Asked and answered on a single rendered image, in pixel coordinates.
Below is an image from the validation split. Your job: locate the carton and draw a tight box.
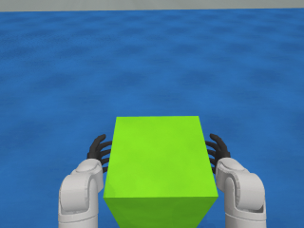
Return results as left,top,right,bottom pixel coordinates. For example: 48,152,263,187
103,116,219,228

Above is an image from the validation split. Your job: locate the left robot forearm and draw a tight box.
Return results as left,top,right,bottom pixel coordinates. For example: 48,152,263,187
58,159,104,228

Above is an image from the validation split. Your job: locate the left robot hand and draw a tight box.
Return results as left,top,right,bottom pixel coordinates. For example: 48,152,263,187
86,134,113,173

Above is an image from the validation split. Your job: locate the right robot hand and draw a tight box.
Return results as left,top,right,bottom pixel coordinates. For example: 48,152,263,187
205,133,231,174

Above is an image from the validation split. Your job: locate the right robot forearm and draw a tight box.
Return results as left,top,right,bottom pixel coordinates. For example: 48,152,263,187
215,158,267,228

